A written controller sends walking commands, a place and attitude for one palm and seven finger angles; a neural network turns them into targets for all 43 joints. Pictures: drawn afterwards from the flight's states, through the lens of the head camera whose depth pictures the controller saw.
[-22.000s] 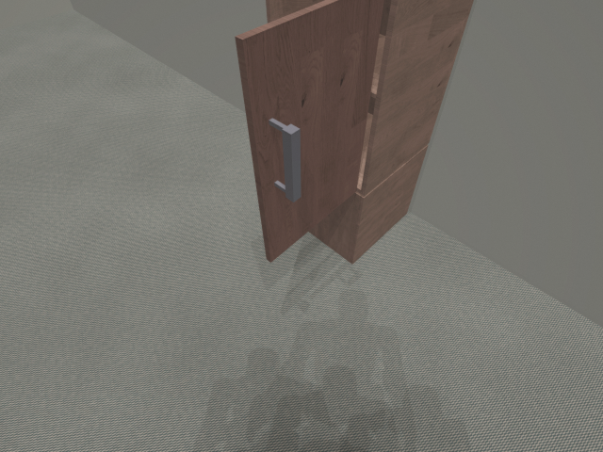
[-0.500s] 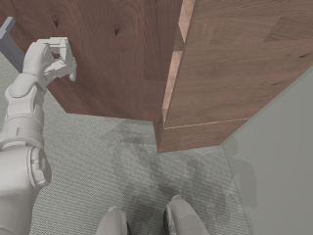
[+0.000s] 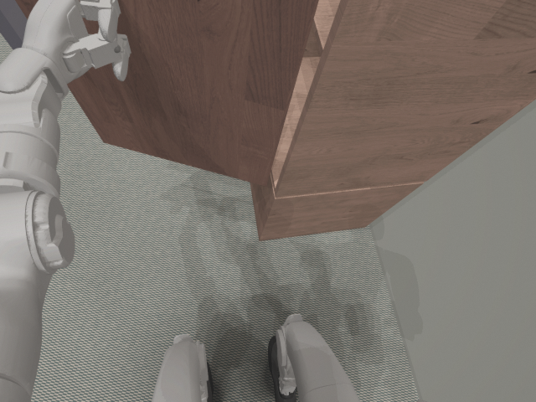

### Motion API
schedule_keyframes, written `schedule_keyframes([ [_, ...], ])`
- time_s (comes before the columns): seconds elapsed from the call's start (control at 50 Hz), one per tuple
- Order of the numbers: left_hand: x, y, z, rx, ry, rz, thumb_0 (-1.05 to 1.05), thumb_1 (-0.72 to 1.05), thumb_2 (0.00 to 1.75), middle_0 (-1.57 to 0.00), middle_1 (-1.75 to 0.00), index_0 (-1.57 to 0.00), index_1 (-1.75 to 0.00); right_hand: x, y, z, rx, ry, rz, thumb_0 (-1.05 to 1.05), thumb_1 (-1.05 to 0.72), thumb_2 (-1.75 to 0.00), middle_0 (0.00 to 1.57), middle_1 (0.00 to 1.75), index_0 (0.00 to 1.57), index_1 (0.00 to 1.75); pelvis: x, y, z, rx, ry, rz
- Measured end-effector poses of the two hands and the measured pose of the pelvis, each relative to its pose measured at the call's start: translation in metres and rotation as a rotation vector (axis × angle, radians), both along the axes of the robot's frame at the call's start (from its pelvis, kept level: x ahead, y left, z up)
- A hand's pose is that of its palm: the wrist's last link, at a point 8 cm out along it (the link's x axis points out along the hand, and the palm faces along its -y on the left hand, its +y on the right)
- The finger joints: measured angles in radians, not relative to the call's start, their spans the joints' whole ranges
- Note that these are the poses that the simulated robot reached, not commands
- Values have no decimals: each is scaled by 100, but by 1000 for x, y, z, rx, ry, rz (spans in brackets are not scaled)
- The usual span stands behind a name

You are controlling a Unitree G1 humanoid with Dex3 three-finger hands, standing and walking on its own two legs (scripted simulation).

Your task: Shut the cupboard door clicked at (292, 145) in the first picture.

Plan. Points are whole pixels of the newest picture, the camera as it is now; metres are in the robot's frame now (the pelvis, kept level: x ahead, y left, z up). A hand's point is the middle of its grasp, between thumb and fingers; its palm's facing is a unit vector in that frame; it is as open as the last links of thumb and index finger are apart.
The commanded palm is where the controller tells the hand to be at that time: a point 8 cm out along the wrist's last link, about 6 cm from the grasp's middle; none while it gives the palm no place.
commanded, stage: push the door shut along its arc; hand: left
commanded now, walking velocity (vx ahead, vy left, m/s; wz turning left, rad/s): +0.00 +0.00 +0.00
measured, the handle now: (28, 21) +0.62 +0.23 +0.10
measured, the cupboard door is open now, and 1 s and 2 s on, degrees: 67 57 57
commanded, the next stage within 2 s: pull the fist back off the door in 0.14 s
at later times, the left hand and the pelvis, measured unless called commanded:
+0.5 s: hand (145, 33) +0.59 +0.10 +0.10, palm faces +0.09 -1.00 -0.02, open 3.2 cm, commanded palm +0.56 +0.13 +0.11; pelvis +0.02 +0.00 +0.01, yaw -1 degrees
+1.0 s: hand (148, 88) +0.51 +0.09 +0.10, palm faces +0.05 -1.00 +0.00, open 3.1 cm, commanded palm +0.48 +0.14 +0.11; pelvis +0.03 -0.02 +0.04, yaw +1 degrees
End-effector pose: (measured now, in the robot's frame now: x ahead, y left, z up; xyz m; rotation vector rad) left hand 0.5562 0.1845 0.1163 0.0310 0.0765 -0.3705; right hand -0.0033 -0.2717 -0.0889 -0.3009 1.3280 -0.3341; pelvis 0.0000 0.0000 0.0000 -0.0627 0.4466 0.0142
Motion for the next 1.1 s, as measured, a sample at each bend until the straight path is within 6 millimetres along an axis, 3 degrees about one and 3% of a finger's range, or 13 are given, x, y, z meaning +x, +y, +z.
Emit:
schedule_keyframes([
  [0.26,27,-19,3,14,9,-38,4,102,100,-130,-150,-130,-150,-31,20,-6,26,75,-59,0,-91,-90,21,30,20,30,3,5,-7,-7,35,-13],
  [0.38,30,-21,-7,-143,36,304,4,94,95,-130,-150,-130,-150,-35,34,-3,109,102,-35,1,-91,-90,20,30,20,30,9,6,-2,-4,50,-15],
  [0.44,22,-27,-11,-81,-4,439,3,92,93,-130,-150,-129,-150,-33,41,-1,162,107,-15,1,-91,-90,20,30,20,30,14,5,3,2,47,-19],
  [0.5,13,-37,-13,-4,-54,462,2,92,92,-130,-150,-129,-150,-29,44,0,200,107,-17,0,-91,-90,21,30,20,30,18,3,7,9,31,-21],
  [0.62,1,-52,-13,2,-21,423,2,91,91,-130,-150,-130,-150,-19,37,7,203,80,-49,0,-91,-90,21,30,20,30,24,-3,20,22,-15,-26],
  [0.76,-15,-42,4,-3,-72,452,1,90,90,-130,-150,-130,-149,0,15,15,177,33,-32,0,-91,-90,20,30,20,30,31,-11,31,38,-54,-31],
  [0.96,-64,-34,-21,-18,-44,430,1,90,90,-130,-150,-130,-150,40,-12,19,134,-22,27,1,-91,-90,20,30,20,30,30,-18,37,47,-96,-12],
  [1.1,-80,-48,-10,-19,-115,407,1,90,90,-130,-150,-130,-150,72,-14,13,125,-120,54,1,-91,-90,20,30,20,30,26,-19,35,54,-121,-7],
])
